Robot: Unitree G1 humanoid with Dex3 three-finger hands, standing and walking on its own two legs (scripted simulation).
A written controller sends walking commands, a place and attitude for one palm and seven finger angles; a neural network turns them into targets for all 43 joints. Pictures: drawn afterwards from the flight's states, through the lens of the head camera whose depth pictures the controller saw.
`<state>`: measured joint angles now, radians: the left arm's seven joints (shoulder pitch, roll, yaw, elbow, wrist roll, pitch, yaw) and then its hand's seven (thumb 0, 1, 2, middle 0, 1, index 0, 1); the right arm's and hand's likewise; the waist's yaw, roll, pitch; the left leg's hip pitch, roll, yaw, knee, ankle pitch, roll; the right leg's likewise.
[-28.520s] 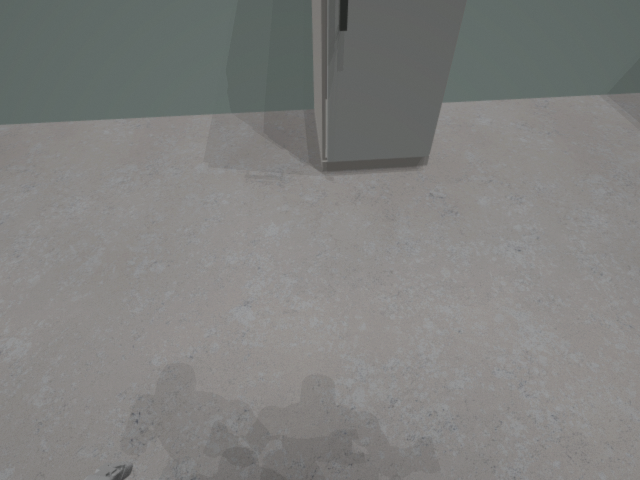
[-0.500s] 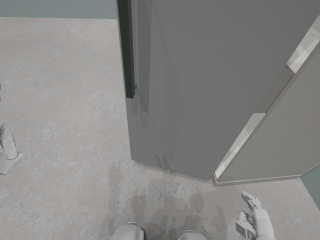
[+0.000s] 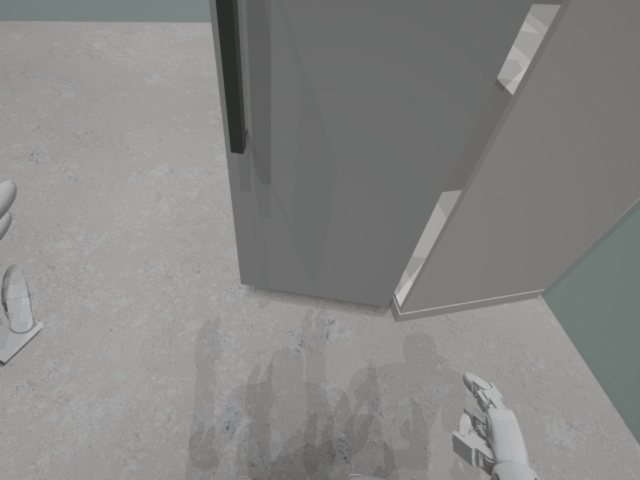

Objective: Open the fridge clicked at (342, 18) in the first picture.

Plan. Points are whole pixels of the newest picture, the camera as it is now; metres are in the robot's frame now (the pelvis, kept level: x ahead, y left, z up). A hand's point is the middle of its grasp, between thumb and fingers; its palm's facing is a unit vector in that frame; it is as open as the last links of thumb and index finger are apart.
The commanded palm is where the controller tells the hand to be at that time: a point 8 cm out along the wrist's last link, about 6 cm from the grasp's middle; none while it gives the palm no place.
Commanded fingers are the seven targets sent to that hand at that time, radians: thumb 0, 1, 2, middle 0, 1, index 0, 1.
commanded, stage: stop stepping back and stand still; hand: left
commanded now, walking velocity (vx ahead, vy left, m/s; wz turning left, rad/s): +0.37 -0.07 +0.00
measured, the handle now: (232, 25) +0.74 +0.20 +0.19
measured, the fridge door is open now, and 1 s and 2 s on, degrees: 70 70 70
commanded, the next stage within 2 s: let the arm hang, fingers relaxed in 1.22 s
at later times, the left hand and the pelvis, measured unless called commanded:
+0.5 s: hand out of the picture +0.05 +0.26 +0.17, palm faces +0.50 -0.75 -0.44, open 7.5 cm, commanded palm -0.01 +0.29 +0.18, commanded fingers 0.00 0.90 0.90 -0.20 -0.30 -0.20 -0.30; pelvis -0.14 -0.02 -0.01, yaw +2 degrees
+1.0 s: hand out of the picture -0.04 +0.26 +0.17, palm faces +0.52 -0.74 -0.44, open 7.5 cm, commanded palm -0.10 +0.29 +0.18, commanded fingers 0.00 0.90 0.90 -0.20 -0.30 -0.20 -0.30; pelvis -0.22 -0.02 -0.02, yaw +3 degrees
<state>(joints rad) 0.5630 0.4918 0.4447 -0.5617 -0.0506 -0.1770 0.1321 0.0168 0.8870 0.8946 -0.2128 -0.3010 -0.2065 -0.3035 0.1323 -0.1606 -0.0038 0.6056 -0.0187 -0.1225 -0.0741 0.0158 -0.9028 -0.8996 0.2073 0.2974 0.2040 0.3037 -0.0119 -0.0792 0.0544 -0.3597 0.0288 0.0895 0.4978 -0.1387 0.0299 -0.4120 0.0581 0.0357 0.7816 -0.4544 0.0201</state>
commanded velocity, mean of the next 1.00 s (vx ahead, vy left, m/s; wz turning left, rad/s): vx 0.24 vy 0.01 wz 0.00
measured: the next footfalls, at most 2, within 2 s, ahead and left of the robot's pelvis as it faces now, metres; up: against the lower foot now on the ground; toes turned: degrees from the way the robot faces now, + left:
right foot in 0.08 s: +0.02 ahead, -0.11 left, +0.00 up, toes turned -1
left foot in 0.30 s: -0.01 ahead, +0.11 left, +0.00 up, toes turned +5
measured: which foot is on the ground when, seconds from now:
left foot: down 0.00-0.10, up 0.12-0.28, down 0.30-0.48, up 0.50-0.74, down 0.76-0.94, up 0.96-1.00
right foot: up 0.00-0.06, down 0.08-0.74, up 0.76-0.94, down 0.96-1.00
